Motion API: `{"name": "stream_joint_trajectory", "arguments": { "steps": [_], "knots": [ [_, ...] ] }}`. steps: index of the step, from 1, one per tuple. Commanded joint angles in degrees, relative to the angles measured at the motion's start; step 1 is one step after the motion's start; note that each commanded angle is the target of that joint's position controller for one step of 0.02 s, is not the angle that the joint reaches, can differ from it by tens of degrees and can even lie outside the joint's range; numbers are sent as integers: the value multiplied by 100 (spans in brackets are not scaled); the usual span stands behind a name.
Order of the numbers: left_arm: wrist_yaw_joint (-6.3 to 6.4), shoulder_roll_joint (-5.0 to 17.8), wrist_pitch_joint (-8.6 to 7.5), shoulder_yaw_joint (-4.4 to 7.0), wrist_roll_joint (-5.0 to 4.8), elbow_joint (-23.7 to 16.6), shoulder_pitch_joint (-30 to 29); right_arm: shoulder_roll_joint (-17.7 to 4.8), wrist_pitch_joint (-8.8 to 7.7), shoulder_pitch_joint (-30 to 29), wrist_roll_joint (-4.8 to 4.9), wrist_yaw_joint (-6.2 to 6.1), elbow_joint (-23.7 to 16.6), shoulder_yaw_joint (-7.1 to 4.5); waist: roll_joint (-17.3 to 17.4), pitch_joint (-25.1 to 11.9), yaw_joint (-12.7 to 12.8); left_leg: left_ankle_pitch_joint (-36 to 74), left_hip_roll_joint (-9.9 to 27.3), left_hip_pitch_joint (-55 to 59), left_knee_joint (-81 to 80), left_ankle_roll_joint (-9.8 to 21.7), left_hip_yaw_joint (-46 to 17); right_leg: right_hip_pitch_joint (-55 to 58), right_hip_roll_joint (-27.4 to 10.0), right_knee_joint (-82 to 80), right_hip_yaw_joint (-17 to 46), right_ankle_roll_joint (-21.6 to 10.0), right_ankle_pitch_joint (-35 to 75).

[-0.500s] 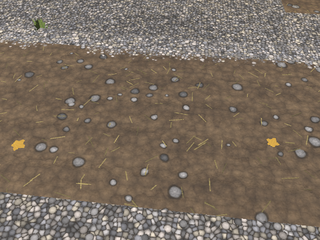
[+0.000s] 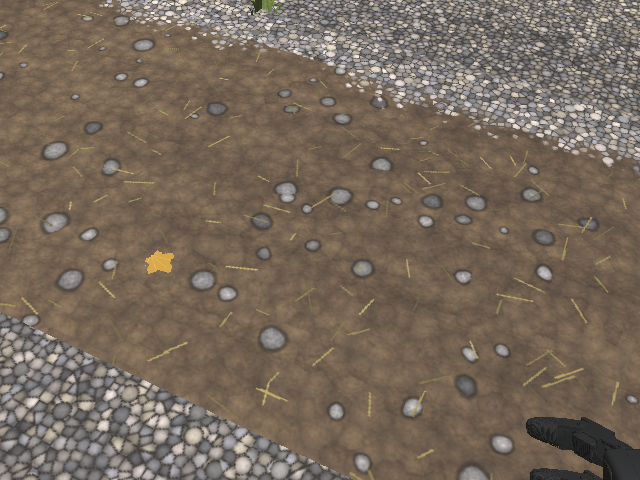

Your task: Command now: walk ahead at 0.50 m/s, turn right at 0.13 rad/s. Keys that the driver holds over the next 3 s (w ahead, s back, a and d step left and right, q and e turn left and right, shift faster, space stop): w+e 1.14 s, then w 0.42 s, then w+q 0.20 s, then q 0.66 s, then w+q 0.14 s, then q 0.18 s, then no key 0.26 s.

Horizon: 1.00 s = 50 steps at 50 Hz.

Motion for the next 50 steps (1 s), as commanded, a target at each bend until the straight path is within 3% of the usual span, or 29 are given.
{"name": "stream_joint_trajectory", "arguments": {
  "steps": [1,2,3,4,5,7,9,14,20,23,24,25,26,27,28,29,30,31,32,35,37,39,42,44,46,47,48,49,50],
  "knots": [
    [-22,711,-247,158,-156,-654,-540,-1033,20,2145,-17,-100,404,-350,857,-1125,-994,-79,2056,4174,-1658,1169,-2738,-3815,-110,2382,582,-264,282],
    [61,646,-171,189,-58,-714,-748,-787,-27,1507,-9,-77,356,-278,591,-620,-678,79,1755,3126,-1950,941,-2117,-3453,-324,1903,474,-258,808],
    [135,585,-36,241,17,-654,-692,-508,-92,1117,-41,-43,361,-216,583,-318,-403,202,1486,2457,-2239,715,-1608,-3039,-461,1571,527,-275,1157],
    [130,415,59,219,19,-638,-484,-506,-141,997,-95,-24,423,-237,798,-330,-220,316,1484,2013,-2417,689,-1417,-2601,-509,1498,574,-278,1403],
    [114,274,116,211,4,-586,-336,-479,-188,981,-93,-10,489,-250,662,-310,-129,631,1455,1886,-2494,701,-1183,-2509,-494,1479,608,-274,1555],
    [121,278,171,256,-14,-653,-536,-570,-244,1143,-118,-64,694,-289,386,-196,-98,917,1374,1834,-2648,643,-728,-2704,-436,1260,759,-299,2029],
    [115,292,185,275,22,-770,-900,-573,-248,1373,-111,-145,896,-288,332,-24,-206,1534,1319,2066,-2638,501,-306,-3099,-315,728,867,-310,2561],
    [-40,225,156,238,74,-1094,-1712,-733,-249,1544,-102,-275,1147,-292,333,174,-374,1514,1289,2290,-2769,354,303,-2873,-128,-839,539,-304,3697],
    [-265,89,175,121,62,-1638,-2737,-906,-86,2170,-23,-339,1502,-360,282,589,-704,2501,1683,3695,-2308,324,648,-3407,-74,-1633,-15,-485,2866],
    [-379,223,175,185,59,-1812,-2607,-1147,-2,1982,34,-365,1415,-417,586,266,-445,4984,1663,3732,-1399,248,942,-2339,360,-1765,-696,-752,1796],
    [-387,374,186,259,44,-1787,-2228,-1268,25,1928,48,-382,1385,-443,749,17,-214,5899,1658,3705,-794,221,985,-1744,571,-1756,-838,-868,1491],
    [-381,617,189,380,17,-1624,-1444,-1365,41,1796,65,-382,1342,-458,760,-377,218,6095,1555,3490,199,137,1035,-711,745,-2113,-830,-1055,1641],
    [-299,1031,207,576,36,-1377,-424,-1407,7,1594,87,-382,1236,-458,518,-884,744,4877,1316,2358,1724,-84,1069,1083,533,-2591,-176,-1349,2108],
    [-193,1743,227,728,22,-1414,-121,-644,-162,1920,-113,-254,914,-222,-1216,-1497,366,-232,133,-490,4311,-549,872,3523,-1100,-2677,2840,-2492,2499],
    [-161,1520,210,567,102,-1424,97,-715,-486,1802,48,-79,770,-171,-856,-2312,324,-2378,-304,-1564,5090,-415,-631,4239,-1741,-3698,4783,-2906,1797],
    [-125,1074,182,460,195,-1406,28,-1048,-618,1057,279,-11,616,-286,-476,-1665,478,-1917,59,-2068,4934,-217,-866,3855,-1419,-3712,3760,-2434,1904],
    [-138,792,112,387,109,-1474,-532,-950,-621,908,239,-45,567,-263,-17,-923,153,-1441,344,-1951,4187,-166,-816,2863,-1139,-3727,2857,-2124,2431],
    [-135,577,68,306,49,-1570,-941,-923,-556,863,69,-127,636,-295,256,-547,-84,-1225,543,-1539,3640,-224,-711,1964,-898,-3826,2288,-1903,2975],
    [-94,545,46,286,56,-1633,-1128,-904,-482,960,-11,-168,596,-323,51,-416,-285,-1127,647,-1013,3296,-332,-700,1209,-797,-3922,2070,-1923,3373],
    [4,735,32,318,47,-1704,-1134,-731,-313,877,-59,-186,471,-315,36,-239,-482,-823,608,-496,2232,-592,-487,212,-507,-4093,1655,-1791,3590],
    [64,931,54,380,23,-1724,-1005,-528,-288,341,-106,-190,295,-215,-102,-102,-344,-129,408,-191,1095,-681,-339,-284,-256,-4093,1335,-1632,3516],
    [69,994,93,413,13,-1696,-799,-463,-288,-53,-76,-158,187,-161,-324,-135,-127,798,147,202,169,-670,-272,-429,-76,-4004,1235,-1436,3163],
    [39,894,117,398,-16,-1596,-485,-679,-289,-339,45,-105,35,-187,-524,-150,37,1199,20,422,-461,-613,-467,-188,-255,-3831,1673,-1290,2433],
    [60,848,124,388,-22,-1575,-429,-905,-337,-337,60,-72,-23,-247,-603,-142,-27,981,37,566,-720,-503,-635,100,-406,-3549,2076,-1205,1949],
    [97,819,149,386,7,-1641,-533,-1042,-415,20,49,-50,40,-314,-709,-179,-292,652,46,1076,-923,-330,-621,169,-393,-3125,2291,-1078,1823],
    [102,677,145,336,34,-1696,-585,-1142,-435,497,8,-68,162,-377,-669,-371,-536,543,108,1753,-1021,-200,-595,36,-193,-2651,2203,-938,2005],
    [81,380,116,230,86,-1812,-682,-1385,-454,1293,-95,-100,281,-462,-228,-924,-906,255,817,2991,-968,78,-1208,-546,144,-1304,1788,-729,1714],
    [83,66,63,135,-47,-1975,10,-1888,-399,1949,-211,-115,392,-572,1465,-1694,-726,-887,2183,4852,-1437,990,-3583,-2319,922,589,988,-348,-145],
    [93,516,54,182,-117,-1926,162,-1577,-370,1989,-88,-81,415,-514,1776,-1642,-715,-2390,2562,4946,-1854,1218,-4903,-3293,545,1690,985,-274,-645]
  ]
}}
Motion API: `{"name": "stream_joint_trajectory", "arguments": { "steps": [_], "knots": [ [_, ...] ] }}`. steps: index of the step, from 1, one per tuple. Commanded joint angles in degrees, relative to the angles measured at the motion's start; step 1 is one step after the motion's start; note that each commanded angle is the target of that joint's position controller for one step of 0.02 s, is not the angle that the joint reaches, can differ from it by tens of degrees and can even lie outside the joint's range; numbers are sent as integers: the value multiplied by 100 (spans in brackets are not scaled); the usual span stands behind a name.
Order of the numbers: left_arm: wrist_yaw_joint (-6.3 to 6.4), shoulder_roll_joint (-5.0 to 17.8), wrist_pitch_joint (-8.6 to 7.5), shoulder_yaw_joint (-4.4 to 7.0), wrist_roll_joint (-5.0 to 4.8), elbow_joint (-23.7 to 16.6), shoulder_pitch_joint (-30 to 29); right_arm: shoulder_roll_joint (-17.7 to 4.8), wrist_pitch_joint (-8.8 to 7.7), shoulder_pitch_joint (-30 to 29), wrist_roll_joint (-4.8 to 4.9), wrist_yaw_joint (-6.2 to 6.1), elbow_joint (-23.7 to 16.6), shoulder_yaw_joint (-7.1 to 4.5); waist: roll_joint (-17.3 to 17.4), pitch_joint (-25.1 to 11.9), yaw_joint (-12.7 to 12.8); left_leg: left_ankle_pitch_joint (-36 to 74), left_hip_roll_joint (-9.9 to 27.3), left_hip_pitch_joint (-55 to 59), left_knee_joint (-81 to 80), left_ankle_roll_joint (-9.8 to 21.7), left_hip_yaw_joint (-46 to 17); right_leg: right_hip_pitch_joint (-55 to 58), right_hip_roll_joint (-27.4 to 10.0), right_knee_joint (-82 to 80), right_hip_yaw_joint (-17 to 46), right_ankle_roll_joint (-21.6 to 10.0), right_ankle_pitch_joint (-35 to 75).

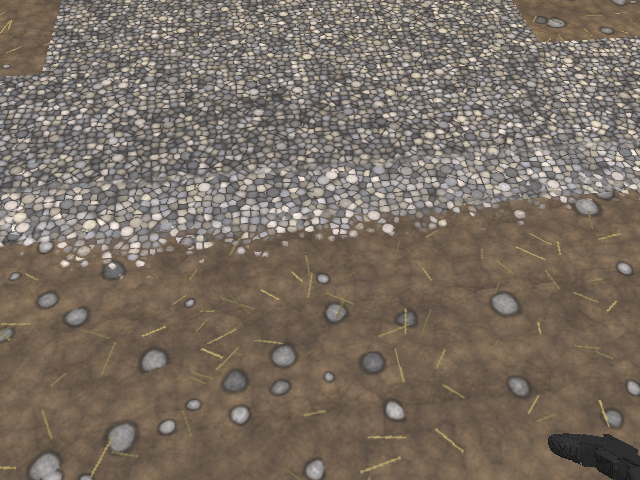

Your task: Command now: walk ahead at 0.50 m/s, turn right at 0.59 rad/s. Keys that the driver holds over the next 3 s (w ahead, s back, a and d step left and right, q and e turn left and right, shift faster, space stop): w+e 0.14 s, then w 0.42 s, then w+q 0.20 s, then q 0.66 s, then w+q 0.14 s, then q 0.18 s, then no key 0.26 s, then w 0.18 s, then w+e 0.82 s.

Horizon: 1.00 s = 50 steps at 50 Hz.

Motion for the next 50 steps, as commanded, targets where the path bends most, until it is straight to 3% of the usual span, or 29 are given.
{"name": "stream_joint_trajectory", "arguments": {
  "steps": [1,3,4,5,7,10,15,18,20,22,23,24,25,26,27,28,29,30,32,33,36,40,43,46,48,49,50],
  "knots": [
    [12,752,-124,57,-50,-590,41,-924,27,1551,45,-33,-57,-312,1188,-1013,-872,-2777,2478,4018,-1445,1220,-3857,-3658,-478,2949,-141,28,-17],
    [10,684,-62,87,110,-722,-533,-620,120,1029,-1,-30,-80,-192,554,-227,-706,-1363,1912,2707,-1606,871,-2311,-3342,-832,2685,-388,34,755],
    [-22,594,-41,101,79,-775,-479,-580,123,931,-43,-38,-46,-160,796,-143,-529,-902,1810,2348,-1702,848,-1916,-3106,-998,2518,-392,33,973],
    [-51,510,-15,93,46,-777,-428,-539,111,916,-29,-32,-10,-154,830,-87,-483,-623,1675,2113,-1847,820,-1549,-2902,-1090,2370,-462,45,1057],
    [-65,346,48,76,27,-815,-463,-580,78,996,7,-29,73,-181,688,-75,-465,-209,1558,2051,-2041,830,-1003,-2912,-1120,2221,-556,70,1290],
    [-69,200,44,6,64,-984,-759,-816,50,1247,4,-23,261,-245,595,-9,-470,572,1687,2141,-2158,1053,-641,-3132,-1112,1395,-456,192,1797],
    [-206,62,-61,-114,116,-1155,-1605,-990,140,1506,123,-37,438,-254,478,166,-699,899,1483,2259,-2205,930,102,-2726,-1039,-334,-949,171,2878],
    [-294,43,-101,-164,76,-1326,-2136,-1125,222,1877,179,-26,624,-268,509,358,-880,914,1632,2585,-2115,933,127,-2630,-956,-929,-1203,112,2725],
    [-334,121,-116,-155,58,-1428,-2321,-1202,293,2009,216,-20,737,-280,613,417,-869,1243,1793,2919,-1939,895,98,-2567,-871,-1215,-1288,-11,2316],
    [-350,289,-132,-86,84,-1409,-2106,-1332,352,1951,261,-41,804,-305,786,244,-612,2526,1834,3095,-1451,795,202,-1952,-648,-1518,-1454,-220,1934],
    [-335,434,-136,5,124,-1246,-1548,-1372,379,1858,295,-60,831,-303,810,-105,-240,3478,1705,3025,-807,680,411,-1050,-447,-1806,-1621,-367,2115],
    [-291,714,-127,157,147,-932,-629,-1276,388,1857,283,-84,841,-255,707,-670,181,3733,1455,2554,222,511,658,372,-350,-1885,-1648,-542,2427],
    [-194,1173,-92,298,198,-708,482,-1001,356,1785,109,-98,665,-129,24,-1499,588,1876,1163,1097,2073,261,806,2300,-1457,-1591,-315,-920,2832],
    [-198,1543,-102,298,198,-663,465,-363,224,2341,66,-32,529,79,-1348,-2130,71,-2525,145,-1018,3864,-10,371,3700,-2756,-2313,2461,-1818,1838],
    [-201,1038,-110,178,172,-684,521,-926,106,1954,231,22,588,-62,-835,-2079,343,-2667,357,-1637,4523,46,-368,3547,-2711,-2659,2697,-1740,1334],
    [-201,827,-135,96,150,-682,121,-1073,56,1460,336,44,397,-109,-701,-1236,280,-2175,611,-2012,4559,103,-254,2856,-2479,-2749,1777,-1505,1659],
    [-204,657,-152,37,148,-697,-253,-1004,60,1282,293,18,394,-97,-282,-813,80,-1662,854,-1808,4263,105,-187,2039,-2247,-2884,1082,-1326,2104],
    [-221,493,-177,-4,186,-701,-555,-960,105,1244,205,-2,419,-118,-185,-499,-116,-1342,995,-1518,3934,66,-205,1331,-2075,-3095,640,-1224,2424],
    [-235,329,-292,-33,248,-643,-728,-787,274,1532,211,-2,524,-112,-294,-302,-396,-1024,1128,-935,3723,31,-337,564,-1945,-3478,104,-1162,2915],
    [-227,430,-347,-7,237,-568,-796,-649,357,1624,230,-16,519,-91,-356,-267,-540,-925,1120,-935,3581,-42,-367,410,-2012,-3631,-86,-1200,2906],
    [-154,512,-429,32,297,-369,-650,-614,466,1205,211,-54,400,-99,-129,43,-463,-191,1054,-1349,2990,-139,-568,295,-1942,-3880,-710,-1084,3058],
    [-63,595,-416,22,292,-240,-693,-497,414,671,127,51,226,-58,-95,258,-338,1139,807,-1037,1482,-101,-280,246,-1634,-3832,-1678,-748,3863],
    [37,746,-326,50,236,-96,-485,-384,397,141,68,167,-59,6,-123,261,-125,1477,633,-714,748,-57,120,512,-1705,-3500,-2005,-625,4664],
    [117,918,-156,112,121,-41,-507,-593,439,140,74,292,-281,-67,-313,94,-204,696,479,-718,430,117,256,1232,-1940,-2837,-2019,-481,5370],
    [203,1036,-37,160,59,-101,-677,-849,446,707,48,347,-241,-194,-419,-246,-519,146,163,-68,238,305,496,1414,-1918,-1872,-2049,-303,6283],
    [230,985,19,142,52,-146,-753,-1079,429,1379,51,325,-74,-325,-235,-563,-850,543,-80,766,-243,462,566,1262,-1656,-865,-2183,-109,6143],
    [225,866,1,84,168,-219,-507,-1554,436,1849,35,206,-32,-477,448,-1003,-996,2745,438,2123,-324,767,-284,261,-1253,677,-2253,267,4511]
  ]
}}
Over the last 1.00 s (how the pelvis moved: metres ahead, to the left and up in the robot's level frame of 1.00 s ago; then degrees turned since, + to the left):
0.54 -0.08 0.00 -32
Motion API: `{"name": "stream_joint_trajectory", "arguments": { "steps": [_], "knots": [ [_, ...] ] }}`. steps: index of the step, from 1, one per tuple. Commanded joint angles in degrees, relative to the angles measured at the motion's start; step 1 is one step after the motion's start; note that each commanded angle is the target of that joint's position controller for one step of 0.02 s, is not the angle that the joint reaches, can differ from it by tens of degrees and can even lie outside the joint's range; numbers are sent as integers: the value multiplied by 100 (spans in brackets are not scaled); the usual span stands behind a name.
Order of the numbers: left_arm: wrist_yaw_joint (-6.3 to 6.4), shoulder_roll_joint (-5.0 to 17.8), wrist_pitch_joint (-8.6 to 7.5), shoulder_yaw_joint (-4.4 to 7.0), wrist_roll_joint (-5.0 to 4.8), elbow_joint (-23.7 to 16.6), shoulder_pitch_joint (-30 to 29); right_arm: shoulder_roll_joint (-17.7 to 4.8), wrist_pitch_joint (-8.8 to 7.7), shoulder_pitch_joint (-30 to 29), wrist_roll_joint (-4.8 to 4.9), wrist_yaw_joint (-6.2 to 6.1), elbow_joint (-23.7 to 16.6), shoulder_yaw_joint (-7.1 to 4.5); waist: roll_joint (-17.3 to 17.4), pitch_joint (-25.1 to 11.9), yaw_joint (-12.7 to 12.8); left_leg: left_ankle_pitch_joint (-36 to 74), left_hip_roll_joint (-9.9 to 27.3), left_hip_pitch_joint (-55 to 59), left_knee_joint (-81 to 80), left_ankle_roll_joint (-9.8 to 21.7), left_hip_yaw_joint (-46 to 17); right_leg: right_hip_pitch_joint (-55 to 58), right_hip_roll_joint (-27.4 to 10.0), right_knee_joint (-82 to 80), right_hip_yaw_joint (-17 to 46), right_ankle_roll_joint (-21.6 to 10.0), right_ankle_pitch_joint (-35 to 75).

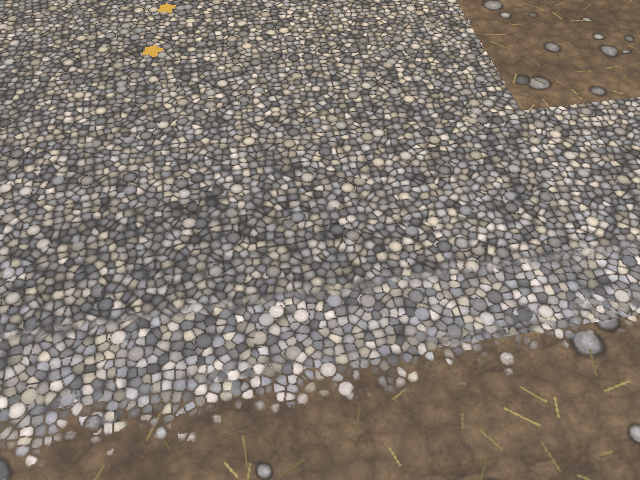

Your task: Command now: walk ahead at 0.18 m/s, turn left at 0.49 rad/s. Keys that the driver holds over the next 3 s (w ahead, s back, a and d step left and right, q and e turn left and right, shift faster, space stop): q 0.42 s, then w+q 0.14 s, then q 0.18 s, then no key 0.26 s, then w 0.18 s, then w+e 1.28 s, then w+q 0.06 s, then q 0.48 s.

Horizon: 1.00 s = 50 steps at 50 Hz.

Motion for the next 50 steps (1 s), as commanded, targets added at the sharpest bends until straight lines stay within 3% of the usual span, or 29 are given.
{"name": "stream_joint_trajectory", "arguments": {
  "steps": [1,2,3,4,5,7,9,12,16,20,21,23,24,25,26,27,28,30,31,34,37,41,43,44,45,46,47,48,50],
  "knots": [
    [-16,217,-69,-20,373,-607,498,-1847,18,1378,-64,-202,-125,-530,1474,-1778,-235,4974,1606,4254,235,1476,-2667,-2963,387,4549,415,330,-1204],
    [-124,496,-169,-48,178,-581,618,-1636,16,1459,-89,-165,-342,-453,974,-3037,-503,4032,2136,4840,-277,2197,-3972,-3463,560,5556,1739,321,-1605],
    [-160,809,-178,30,-25,-661,67,-1346,44,1132,-65,-165,-498,-410,367,-2572,-641,2928,1802,4370,-508,1922,-3354,-3783,275,5523,1921,196,-1054],
    [-108,799,-132,29,-13,-743,-292,-1080,82,782,53,-200,-544,-349,-49,-1869,-543,1936,1496,3639,-671,1573,-2847,-3968,67,5108,1812,154,-531],
    [-22,790,-47,45,71,-725,-467,-905,136,531,112,-247,-593,-290,-281,-1337,-411,1285,1283,2783,-898,1357,-2577,-3847,-100,4678,1779,173,-224],
    [40,826,121,91,128,-808,-427,-889,200,329,-8,-298,-694,-278,45,-962,-133,678,1015,1631,-1210,1182,-2412,-3195,-121,4040,1759,144,65],
    [73,640,159,53,152,-799,-306,-997,212,317,-60,-341,-767,-326,231,-958,-66,896,839,1303,-1232,1115,-2204,-2969,-11,3431,1669,180,206],
    [103,576,188,29,163,-824,-439,-1141,282,394,11,-459,-835,-386,268,-1160,-133,386,748,1337,-1177,1006,-2272,-2947,71,2814,1755,297,610],
    [72,574,206,29,123,-932,-770,-1107,419,313,41,-543,-959,-386,507,-942,-254,-1405,521,1142,-1285,767,-2554,-2851,160,2103,1843,341,972],
    [-6,608,72,43,72,-995,-884,-1070,506,440,26,-533,-1016,-395,718,-873,-387,-1364,522,1397,-1105,721,-2958,-2506,273,1261,1859,258,775],
    [-33,624,38,57,54,-994,-846,-1060,526,458,37,-526,-1034,-393,760,-874,-378,-1184,521,1491,-1020,698,-3073,-2357,311,953,1839,209,749],
    [-101,652,-16,106,6,-883,-442,-1006,571,360,102,-530,-1098,-365,716,-933,-110,-2236,271,1188,-905,515,-3090,-1429,313,-236,1661,13,1248],
    [-93,859,-15,185,38,-833,-217,-845,573,445,112,-530,-1117,-314,399,-911,-42,-3130,-49,506,-496,263,-2832,-649,-214,-667,1985,-221,1167],
    [-58,1257,22,264,181,-854,-12,-553,554,569,126,-516,-1165,-243,-767,-936,-105,-3731,-718,-600,931,-79,-1750,53,-1419,-1005,3238,-800,160],
    [-118,1482,-1,335,360,-824,31,-749,433,329,141,-480,-1401,-296,-1940,-519,-74,-3298,-875,-1556,2002,-170,-1115,-327,-2128,-1615,4736,-1403,-650],
    [-92,1220,-53,277,311,-998,-336,-1092,367,286,63,-457,-1359,-386,-1522,-243,-152,-2736,-427,-1697,2632,-277,-1177,-514,-2089,-1621,4526,-1401,-906],
    [-32,990,-61,223,187,-1044,-504,-1156,365,400,45,-428,-1227,-430,-1268,-189,-200,-2344,-352,-1681,2892,-378,-1037,-533,-1777,-1594,3973,-1148,-761],
    [56,769,-32,130,107,-1087,-595,-936,416,543,15,-401,-1098,-403,-967,-36,-180,-1968,-246,-1651,3447,-612,-820,-550,-1439,-1477,3105,-965,473],
    [79,743,-30,105,133,-1091,-543,-804,420,493,41,-373,-1124,-371,-887,1,-146,-1826,-178,-1543,3551,-680,-678,-649,-1337,-1471,2693,-961,1123],
    [70,866,23,151,162,-1021,-297,-553,430,118,96,-329,-1332,-276,-1018,-51,57,-1587,-20,-1352,2943,-882,-369,-516,-1251,-1385,1952,-1086,2480],
    [33,1120,104,240,108,-977,-258,-442,447,-74,89,-237,-1472,-208,-1140,-219,131,-1583,104,-747,2023,-894,-167,-486,-1336,-1199,1528,-1135,3010],
    [-77,1305,133,291,-44,-872,-212,-545,450,-44,103,-158,-1493,-240,-1247,-365,92,-1691,-104,262,866,-621,74,-570,-1486,-853,1478,-1112,3346],
    [-111,1247,119,257,-160,-826,-347,-566,430,304,93,-152,-1362,-285,-1141,-475,-169,-977,-267,1066,-343,-354,162,-601,-1413,-333,1396,-912,3401],
    [-138,1039,74,182,-137,-722,-148,-719,410,594,80,-197,-1251,-350,-852,-644,-279,-287,-307,1915,-933,-187,61,-863,-1175,240,1163,-666,3510],
    [-164,744,10,65,73,-762,21,-1098,401,995,23,-280,-1262,-435,-66,-1225,-370,1532,542,3265,-781,54,-921,-1648,-834,1327,774,-219,2372],
    [-214,284,-56,-162,328,-981,209,-1511,402,850,-118,-361,-1391,-418,1480,-1639,-147,3571,2129,4262,-431,1255,-2730,-3199,-244,2867,748,285,-1122],
    [-211,725,-29,-37,173,-897,-117,-870,357,1098,-140,-342,-1228,-260,932,-2016,-536,3061,2230,3701,-630,1685,-2741,-3116,-345,3412,1439,384,-1375],
    [-206,920,34,19,28,-911,-343,-710,296,862,-128,-305,-1152,-175,710,-1519,-468,2718,1836,3367,-676,1463,-2210,-3171,-435,3576,1486,375,-1201],
    [-102,889,158,35,73,-809,-401,-724,268,372,-35,-305,-1102,-172,453,-1027,-304,2040,1396,2752,-779,1010,-1723,-3151,-504,3183,1508,370,-704]
  ]
}}
Over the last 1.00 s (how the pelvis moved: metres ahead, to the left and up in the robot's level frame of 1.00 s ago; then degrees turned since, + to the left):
0.50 -0.07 0.00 -1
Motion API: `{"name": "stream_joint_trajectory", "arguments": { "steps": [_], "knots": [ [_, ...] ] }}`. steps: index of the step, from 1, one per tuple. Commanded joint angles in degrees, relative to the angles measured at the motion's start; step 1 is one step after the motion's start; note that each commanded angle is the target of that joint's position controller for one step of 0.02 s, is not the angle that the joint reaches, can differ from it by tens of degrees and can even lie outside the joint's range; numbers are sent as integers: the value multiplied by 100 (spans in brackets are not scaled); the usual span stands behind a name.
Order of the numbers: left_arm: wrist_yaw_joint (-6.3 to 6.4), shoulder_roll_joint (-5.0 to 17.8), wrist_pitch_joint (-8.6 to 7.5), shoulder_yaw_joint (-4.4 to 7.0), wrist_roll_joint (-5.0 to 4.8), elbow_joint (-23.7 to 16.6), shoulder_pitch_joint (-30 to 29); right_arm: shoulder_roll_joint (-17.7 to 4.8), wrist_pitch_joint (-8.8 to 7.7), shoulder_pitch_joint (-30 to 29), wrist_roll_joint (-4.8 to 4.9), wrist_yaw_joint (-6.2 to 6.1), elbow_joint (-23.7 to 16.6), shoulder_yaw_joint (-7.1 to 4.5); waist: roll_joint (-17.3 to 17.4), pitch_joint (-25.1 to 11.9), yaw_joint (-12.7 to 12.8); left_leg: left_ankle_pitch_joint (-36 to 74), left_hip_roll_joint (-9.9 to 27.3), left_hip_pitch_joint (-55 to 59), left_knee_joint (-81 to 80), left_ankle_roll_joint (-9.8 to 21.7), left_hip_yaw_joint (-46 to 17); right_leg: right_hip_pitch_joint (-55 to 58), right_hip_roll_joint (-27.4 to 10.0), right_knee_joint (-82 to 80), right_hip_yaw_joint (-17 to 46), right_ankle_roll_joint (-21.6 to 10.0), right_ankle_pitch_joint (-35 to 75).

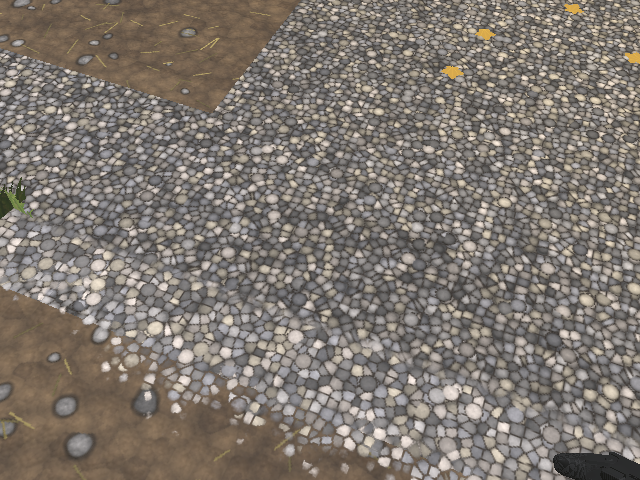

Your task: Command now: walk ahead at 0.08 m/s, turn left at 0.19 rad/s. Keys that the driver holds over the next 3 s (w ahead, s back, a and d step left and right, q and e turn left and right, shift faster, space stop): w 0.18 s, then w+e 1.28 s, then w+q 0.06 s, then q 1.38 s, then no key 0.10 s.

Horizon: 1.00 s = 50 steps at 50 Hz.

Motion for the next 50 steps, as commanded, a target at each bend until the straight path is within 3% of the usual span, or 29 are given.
{"name": "stream_joint_trajectory", "arguments": {
  "steps": [1,4,5,7,11,13,15,16,17,18,19,20,21,23,26,29,31,34,36,37,38,39,40,41,42,43,44,46,50],
  "knots": [
    [78,624,33,140,26,-365,-4,-919,-84,201,45,-50,-137,-255,906,-1046,-208,2561,1494,1432,-905,1207,-1384,-727,-127,243,252,57,343],
    [41,453,10,92,-31,-317,27,-1005,-80,318,85,-91,-2,-309,1122,-798,-296,-612,1320,987,-1613,1217,-1514,-535,44,-279,5,-67,954],
    [32,411,-23,75,-36,-362,-115,-995,-109,321,98,-101,34,-303,1200,-617,-331,-1152,1330,887,-1779,1199,-1629,-565,57,-546,14,-156,1052],
    [5,368,-121,55,-35,-426,-341,-979,-185,400,96,-109,121,-298,1128,-396,-387,-1369,1416,872,-1899,1187,-1765,-580,51,-1057,57,-329,1175],
    [-119,333,-280,35,-82,-384,-316,-1085,-264,500,146,-53,253,-328,958,-340,-367,-1506,1522,813,-1877,1116,-1688,-124,116,-1873,-61,-608,1489],
    [-166,286,-303,29,-75,-264,-51,-1067,-268,399,184,-21,302,-321,810,-335,-167,-1748,1420,415,-1682,955,-1405,590,244,-2368,-258,-771,1908],
    [-155,311,-287,55,-95,-63,492,-841,-287,355,130,-5,342,-249,612,-336,82,-2077,1153,-113,-1107,698,-1032,1391,341,-2593,-218,-959,1621],
    [-115,536,-294,102,-110,-5,868,-530,-320,220,70,9,278,-150,23,-246,190,-1864,797,-616,-67,399,-536,1748,-237,-3150,705,-1208,1055],
    [-106,1137,-295,251,-98,3,1145,-309,-445,131,51,26,29,-113,-1274,-119,99,-1620,-56,-1852,1616,-65,473,2248,-1196,-4078,2814,-1898,-355],
    [-150,1158,-344,267,-15,-61,1360,-743,-551,-210,161,-5,-94,-207,-1316,146,405,-2308,-46,-2788,2647,-58,-101,2357,-1746,-4724,4268,-2420,-874],
    [-142,920,-407,196,23,-172,1107,-932,-631,-98,262,19,-60,-273,-904,260,205,-1786,276,-3098,3075,32,-442,2429,-1681,-4628,4049,-2304,-766],
    [-137,774,-439,163,13,-268,940,-916,-672,-6,217,39,40,-268,-667,202,113,-1273,378,-3109,3104,66,-431,2455,-1428,-4558,3560,-2130,-263],
    [-126,707,-430,143,-24,-306,860,-905,-704,-54,100,42,69,-277,-356,159,87,-856,447,-3057,2898,54,-392,2452,-1234,-4537,3134,-1964,401],
    [-71,643,-378,116,-55,-343,848,-781,-735,-142,17,60,61,-269,-336,31,9,-237,464,-2573,2312,-98,-323,2267,-907,-4547,2474,-1805,1627],
    [32,664,-318,142,-68,-339,901,-486,-716,-454,43,89,41,-176,-350,-15,47,538,230,-1785,1234,-351,-119,1798,-504,-4522,1669,-1650,2690],
    [85,766,-270,200,-102,-274,1128,-386,-714,-917,108,135,-56,-118,-446,76,206,1054,60,-1197,389,-458,-92,1432,-405,-4406,1506,-1585,2843],
    [94,803,-235,232,-150,-237,1265,-459,-730,-1128,151,164,-124,-125,-472,119,264,1145,24,-966,104,-446,-149,1386,-494,-4288,1687,-1576,2759],
    [110,870,-191,287,-183,-257,1170,-706,-776,-988,191,163,-127,-214,-604,81,76,980,68,-474,-187,-297,-296,1509,-681,-4016,2059,-1428,2859],
    [102,777,-165,275,-158,-332,995,-939,-803,-255,170,106,58,-346,-626,-266,-353,809,21,607,-472,-57,-159,1417,-484,-3312,1976,-1232,3732],
    [79,582,-170,211,-102,-430,891,-1158,-815,513,115,52,208,-452,-486,-860,-733,783,369,1826,-416,181,-392,1013,-133,-2247,1731,-1032,3893],
    [81,152,-183,62,68,-627,936,-1562,-768,1576,36,-18,315,-536,445,-1956,-1066,167,1552,3537,-266,533,-1653,65,345,-396,1237,-810,2394],
    [70,-139,-257,-20,-197,-782,1770,-1759,-705,1633,-29,57,466,-543,2542,-2416,-517,-1343,2610,4575,-1173,1322,-4442,-1727,848,1226,984,-583,-184],
    [81,529,-253,123,-320,-572,1515,-1097,-685,1311,43,54,359,-395,1623,-1614,-632,-2171,2452,3955,-1454,1164,-4210,-2263,397,1853,1141,-547,234],
    [64,762,-231,193,-274,-656,910,-821,-656,1036,92,16,353,-319,1074,-895,-694,-1624,2245,3211,-1447,963,-3138,-2339,199,1856,920,-545,778],
    [65,659,-215,183,-199,-676,670,-735,-643,815,54,15,383,-278,618,-572,-568,-712,1991,2543,-1517,884,-2455,-2085,-8,1723,826,-523,1182],
    [38,573,-210,192,-132,-740,498,-621,-632,684,9,15,445,-252,583,-321,-475,-187,1782,2089,-1648,867,-1971,-1964,-139,1494,826,-518,1417],
    [-8,478,-181,187,-159,-782,516,-623,-655,612,-39,0,496,-250,816,-259,-351,142,1690,1763,-1778,858,-1607,-1722,-271,1384,812,-513,1558],
    [-47,260,-110,137,-184,-858,425,-625,-714,586,14,-11,621,-274,810,-147,-288,547,1660,1527,-2012,949,-1124,-1729,-342,1157,697,-463,1606],
    [-103,160,-92,71,-108,-1079,-41,-893,-738,610,43,-33,814,-348,563,48,-308,1383,1669,1536,-2196,987,-311,-1998,-372,210,614,-362,2401]
  ]
}}
Over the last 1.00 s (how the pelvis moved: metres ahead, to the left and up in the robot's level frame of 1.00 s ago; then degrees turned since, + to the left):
0.16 0.04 0.01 32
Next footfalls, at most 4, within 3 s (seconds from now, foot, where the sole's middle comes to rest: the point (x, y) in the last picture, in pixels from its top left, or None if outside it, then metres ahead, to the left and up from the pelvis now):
0.32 right None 0.11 -0.13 -0.77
0.74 left None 0.43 0.07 -0.77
1.24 right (475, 410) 0.61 -0.30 -0.77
1.72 left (464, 279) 0.95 -0.31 -0.77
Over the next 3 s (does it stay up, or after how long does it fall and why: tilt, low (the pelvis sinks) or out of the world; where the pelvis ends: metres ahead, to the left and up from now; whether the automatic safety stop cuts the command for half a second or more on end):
stays up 0.82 -0.33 0.00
